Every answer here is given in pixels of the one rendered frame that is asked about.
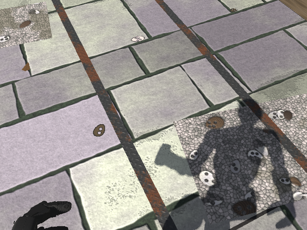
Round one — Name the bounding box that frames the robot left hand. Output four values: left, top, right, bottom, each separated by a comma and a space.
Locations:
12, 200, 72, 230

